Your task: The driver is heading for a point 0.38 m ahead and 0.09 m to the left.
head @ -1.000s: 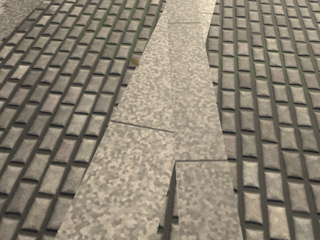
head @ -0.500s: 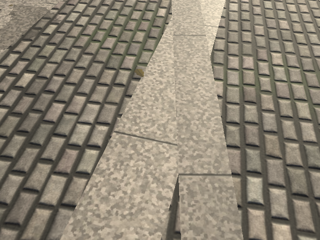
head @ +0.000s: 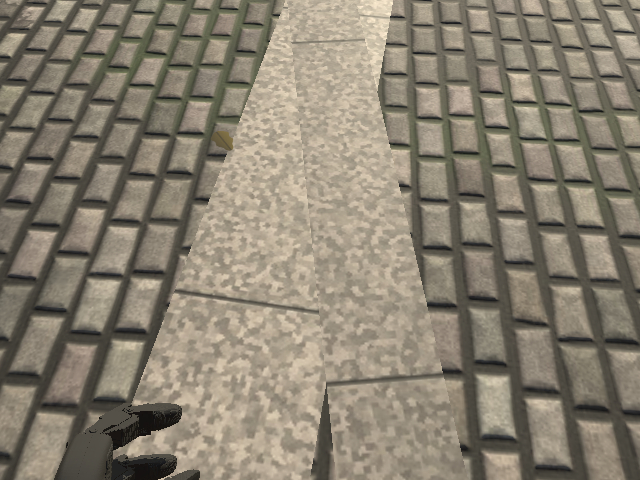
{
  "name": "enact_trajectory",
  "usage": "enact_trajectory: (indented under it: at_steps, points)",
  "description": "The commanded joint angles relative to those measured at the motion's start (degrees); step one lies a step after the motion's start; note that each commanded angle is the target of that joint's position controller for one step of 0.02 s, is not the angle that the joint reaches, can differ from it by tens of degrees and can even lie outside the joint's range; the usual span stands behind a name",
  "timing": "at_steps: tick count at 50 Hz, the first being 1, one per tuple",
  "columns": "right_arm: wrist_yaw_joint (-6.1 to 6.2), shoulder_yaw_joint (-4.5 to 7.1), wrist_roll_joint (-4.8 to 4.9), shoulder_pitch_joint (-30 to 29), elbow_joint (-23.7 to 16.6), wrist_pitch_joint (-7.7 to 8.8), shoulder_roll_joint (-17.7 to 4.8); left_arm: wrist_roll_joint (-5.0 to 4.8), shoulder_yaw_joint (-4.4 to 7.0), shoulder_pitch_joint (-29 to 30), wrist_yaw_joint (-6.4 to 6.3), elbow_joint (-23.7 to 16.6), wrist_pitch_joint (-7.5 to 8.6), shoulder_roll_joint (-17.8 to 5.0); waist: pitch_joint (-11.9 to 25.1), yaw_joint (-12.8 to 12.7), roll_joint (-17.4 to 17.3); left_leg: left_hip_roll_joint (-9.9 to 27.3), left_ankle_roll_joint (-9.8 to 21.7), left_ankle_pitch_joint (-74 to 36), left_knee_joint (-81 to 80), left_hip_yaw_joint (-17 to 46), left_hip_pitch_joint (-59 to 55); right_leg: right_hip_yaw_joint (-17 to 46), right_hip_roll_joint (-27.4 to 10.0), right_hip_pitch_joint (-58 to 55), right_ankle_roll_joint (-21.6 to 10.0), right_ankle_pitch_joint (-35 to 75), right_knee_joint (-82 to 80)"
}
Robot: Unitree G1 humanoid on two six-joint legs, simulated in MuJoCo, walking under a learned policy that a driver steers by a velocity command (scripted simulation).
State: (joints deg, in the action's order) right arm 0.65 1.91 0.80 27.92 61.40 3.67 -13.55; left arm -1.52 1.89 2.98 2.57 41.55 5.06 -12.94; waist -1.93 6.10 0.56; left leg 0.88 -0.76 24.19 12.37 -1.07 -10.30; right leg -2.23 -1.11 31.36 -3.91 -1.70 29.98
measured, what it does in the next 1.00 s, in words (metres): walks ahead: right foot, then left foot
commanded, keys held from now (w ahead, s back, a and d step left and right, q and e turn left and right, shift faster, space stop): w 0.10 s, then w+q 0.22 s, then no key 0.68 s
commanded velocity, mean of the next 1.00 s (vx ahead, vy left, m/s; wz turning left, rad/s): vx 0.26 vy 0.00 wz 0.13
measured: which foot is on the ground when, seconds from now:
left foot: down 0.00-0.04, up 0.06-0.52, down 0.54-1.00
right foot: up 0.00-0.00, down 0.02-0.54, up 0.56-0.84, down 0.86-1.00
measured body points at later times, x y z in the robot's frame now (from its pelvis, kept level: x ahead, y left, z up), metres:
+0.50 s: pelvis +0.27 -0.01 +0.01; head +0.30 +0.00 +0.46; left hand +0.24 +0.26 -0.14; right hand +0.49 -0.22 -0.09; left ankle +0.43 +0.13 -0.70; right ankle +0.16 -0.12 -0.72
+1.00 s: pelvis +0.39 +0.01 +0.01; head +0.39 +0.00 +0.46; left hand +0.40 +0.28 -0.12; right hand +0.53 -0.22 -0.12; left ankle +0.42 +0.12 -0.72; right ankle +0.41 -0.12 -0.72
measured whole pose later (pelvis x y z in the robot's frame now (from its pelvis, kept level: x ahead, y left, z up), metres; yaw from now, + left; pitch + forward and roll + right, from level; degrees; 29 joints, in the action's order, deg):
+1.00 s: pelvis +0.39 +0.01 +0.01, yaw +8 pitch +0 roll +1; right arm 1.4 1.8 -0.9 8.9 53.5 0.4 -12.5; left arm 0.8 1.7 -12.1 -2.0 60.0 0.7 -12.8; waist -0.1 -0.1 -1.0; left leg -1.7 1.5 9.7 26.8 -1.6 17.1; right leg 0.4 -2.4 14.6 1.6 -15.5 30.1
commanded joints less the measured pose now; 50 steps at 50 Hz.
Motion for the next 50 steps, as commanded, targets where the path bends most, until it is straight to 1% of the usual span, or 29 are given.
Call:
enact_trajectory:
  at_steps: [1,2,3,4,5,6,7,9,11,16,19,23,25,26,27,28,29,30,31,32,33,36,39,42,43,44,45,47,50]
  points:
    - [0.26,1.74,-0.76,-2.95,-3.62,-0.40,-9.72,-0.04,4.82,-19.90,-0.97,2.70,0.26,-11.81,10.32,-15.33,-6.59,9.75,5.50,-53.51,26.59,1.08,15.78,1.30,0.14,-32.46,-4.99,-2.36,2.01]
    - [-0.24,-0.19,-1.35,3.08,-5.22,0.32,-2.75,1.54,6.00,-28.09,-1.41,4.57,0.00,-17.84,21.14,-13.73,7.42,1.30,2.34,-26.21,50.40,-0.58,37.37,25.81,-15.67,-56.13,-12.97,-11.10,0.24]
    - [-0.75,-0.80,0.01,4.59,-4.25,2.00,-1.37,1.11,4.99,-28.93,-1.01,5.61,-0.10,-15.09,27.56,-13.01,14.52,-4.45,1.95,7.24,63.05,6.98,46.45,48.34,-22.71,-58.68,-17.60,-22.49,-13.14]
    - [-1.03,1.03,1.69,-2.28,-6.31,3.21,-7.59,0.64,3.71,-23.37,-0.95,5.31,0.15,-11.13,16.11,-12.45,10.22,-0.34,3.26,4.84,67.45,8.66,52.48,41.76,-19.76,-49.90,-13.53,-25.64,-15.08]
    - [-0.87,1.34,2.25,-7.66,-8.13,3.77,-8.85,0.63,3.00,-18.14,-1.00,4.58,0.38,-9.00,8.98,-10.93,6.40,2.69,4.19,-0.69,65.98,6.72,52.75,32.41,-17.61,-40.04,-11.24,-20.94,-16.12]
    - [-0.38,1.49,1.74,-9.15,-8.25,3.58,-8.00,1.10,2.46,-14.20,-0.79,4.30,0.80,-7.42,5.27,-8.68,1.93,5.26,4.15,-5.36,62.41,5.90,49.74,24.90,-15.62,-31.20,-9.82,-13.43,-17.77]
    - [-0.02,1.87,1.01,-8.16,-7.93,2.73,-7.09,1.75,2.07,-12.02,-0.57,4.38,1.36,-5.95,3.78,-6.45,2.25,7.15,4.13,-8.22,59.26,6.31,45.86,19.49,-13.52,-25.43,-8.67,-9.20,-19.50]
    - [0.08,1.70,1.00,-5.59,-7.35,0.85,-4.15,2.03,1.96,-11.52,-0.32,5.85,2.06,-5.09,2.80,-4.43,3.71,8.06,3.78,-9.29,56.43,6.84,41.42,13.56,-12.01,-19.66,-8.47,-6.06,-22.22]
    - [0.33,2.02,1.07,-7.64,-8.57,-0.29,-4.22,2.25,2.20,-13.05,-0.80,7.57,2.51,-6.22,0.56,-3.98,3.38,7.91,3.20,-12.07,53.67,7.32,44.10,9.08,-11.69,-17.61,-8.59,-3.78,-24.28]
    - [-0.60,2.42,0.25,-16.15,-12.31,0.08,-4.69,2.48,2.47,-15.71,-2.56,9.41,2.44,-8.57,-1.37,-5.69,1.57,5.95,2.43,-28.16,37.59,7.86,49.70,1.02,-10.81,-21.15,-6.83,1.82,-25.42]
    - [-1.67,1.13,-0.93,-23.82,-15.32,0.65,-2.23,1.90,2.01,-18.49,-3.33,11.11,1.73,-8.82,-3.33,-8.10,0.03,4.26,2.35,-33.27,26.42,2.13,44.74,-3.44,-9.54,-20.71,-5.86,13.49,-23.56]
    - [-2.85,0.89,-0.97,-25.94,-17.80,0.68,-3.07,0.97,2.22,-21.65,-3.56,13.71,-0.45,-10.81,-0.94,-8.22,2.02,1.85,3.72,-27.05,19.99,0.57,43.11,-2.99,-12.27,-30.92,-4.99,26.32,-15.16]
    - [-3.07,1.95,-1.23,-20.78,-17.03,0.88,-6.21,0.58,2.60,-19.83,-3.70,13.68,-1.37,-12.04,2.89,-4.77,3.71,-0.76,5.54,-23.63,16.86,-0.62,36.50,-2.31,-12.03,-34.28,-3.24,34.47,-7.04]
    - [-2.85,3.02,-1.37,-14.62,-15.10,1.16,-8.40,0.59,2.45,-19.39,-3.68,13.66,-1.76,-11.59,6.38,-1.67,2.46,-2.27,7.00,-30.21,12.16,-1.44,28.31,-3.60,-9.33,-34.03,-1.33,34.71,1.54]
    - [-2.04,4.16,-2.06,-9.03,-13.86,1.03,-12.99,1.80,1.81,-21.50,-3.63,12.89,-1.39,-10.40,13.10,-0.70,-1.96,4.57,9.57,-56.42,16.15,4.96,13.24,-5.11,-6.02,-25.50,1.52,21.54,13.62]
    - [-1.37,3.89,-3.29,-6.32,-13.19,0.28,-14.98,2.92,-0.72,-29.27,-2.56,13.41,-0.65,-3.35,22.80,-3.75,-14.09,20.65,22.28,-77.72,20.07,24.62,-8.36,-4.03,2.53,-5.64,5.72,-22.94,35.52]
    - [-1.46,2.29,-2.08,-5.50,-13.17,0.01,-9.53,1.58,-0.43,-30.96,-1.82,15.84,-0.25,-4.57,30.98,-3.24,-10.35,23.22,26.20,-78.64,18.25,30.37,-9.52,7.68,2.90,-4.63,6.70,-39.31,43.37]
    - [-1.60,2.13,-1.13,-9.45,-13.77,-0.37,-8.72,-0.32,0.69,-25.91,-1.62,14.46,-0.44,-8.50,25.04,-2.86,-7.81,20.08,23.56,-67.55,15.61,24.15,-3.08,8.69,0.20,-1.47,6.40,-37.92,44.02]
    - [-1.39,1.88,-0.74,-14.62,-14.59,-0.46,-7.70,-0.49,0.81,-20.24,-2.40,13.08,-0.97,-8.56,17.12,-3.60,-4.22,16.91,19.85,-56.92,13.00,19.54,4.69,6.75,-1.79,1.31,6.33,-34.87,41.00]
    - [-1.20,1.34,-0.98,-18.49,-15.11,-0.41,-6.30,0.27,1.07,-17.47,-3.41,12.80,-1.85,-8.13,11.62,-4.89,-1.60,15.04,17.59,-49.76,9.95,16.68,13.48,6.24,-3.36,0.42,6.65,-31.62,36.22]
    - [-1.03,1.03,-1.42,-21.29,-15.25,-0.43,-5.42,0.75,1.23,-17.92,-4.21,13.05,-3.08,-7.76,9.28,-7.16,-2.70,13.14,15.63,-44.14,7.31,13.81,21.46,5.97,-4.42,-4.80,6.78,-29.21,30.92]
    - [-0.76,1.70,-2.77,-22.79,-14.96,-0.85,-6.91,1.35,0.53,-21.07,-5.33,14.61,-4.82,-4.63,9.34,-8.79,-6.41,11.11,15.45,-37.40,4.22,10.73,29.19,3.40,-2.74,-14.10,7.34,-25.10,19.12]
    - [-0.15,1.63,-1.97,-23.16,-14.27,-1.30,-6.96,1.56,0.77,-19.86,-5.40,15.18,-5.76,-5.39,10.54,-8.50,-6.97,10.53,14.02,-20.14,1.96,10.40,30.86,3.00,-2.50,-19.14,6.38,-15.33,10.83]
    - [0.16,1.02,-1.24,-23.25,-12.91,-2.04,-5.45,2.83,1.00,-18.20,-4.96,15.64,-6.01,-5.45,6.00,-9.21,-6.61,7.04,9.03,3.26,0.98,9.22,36.31,1.54,-1.32,-24.34,4.28,-8.66,1.14]
    - [0.12,0.64,-1.41,-21.50,-11.85,-2.11,-4.35,3.40,0.99,-17.64,-4.91,15.30,-5.88,-6.06,3.80,-8.97,-5.35,5.67,6.47,7.24,1.46,8.94,37.07,3.50,-3.10,-24.36,3.15,-7.94,-2.66]
    - [0.12,0.69,-1.70,-20.37,-11.50,-2.20,-4.41,3.26,1.20,-17.04,-5.05,14.76,-5.64,-8.24,1.20,-7.58,-2.16,3.48,4.43,6.61,4.53,7.53,36.50,6.51,-6.13,-21.71,1.57,-10.59,-6.27]
    - [0.37,0.91,-1.47,-18.10,-11.47,-2.39,-4.07,2.19,1.94,-15.13,-5.09,15.56,-5.41,-11.03,-0.42,-4.53,5.46,-0.12,2.90,0.98,6.17,3.40,31.65,6.96,-5.80,-13.81,0.21,-21.70,-7.78]
    - [0.96,1.16,-1.61,-19.28,-10.93,-2.70,-4.83,2.46,0.96,-13.37,-4.81,15.86,-4.21,-6.55,-0.73,-4.94,6.72,-0.36,2.49,-7.38,10.58,2.09,22.67,7.11,-4.81,-7.05,2.04,-26.31,-11.80]
    - [1.11,1.24,-1.75,-17.98,-9.33,-2.98,-4.62,2.01,0.79,-13.58,-4.53,16.68,-2.83,-6.24,0.79,-5.22,4.07,0.30,3.51,-13.27,11.39,2.51,21.68,5.82,-3.77,-11.20,3.39,-16.72,-9.71]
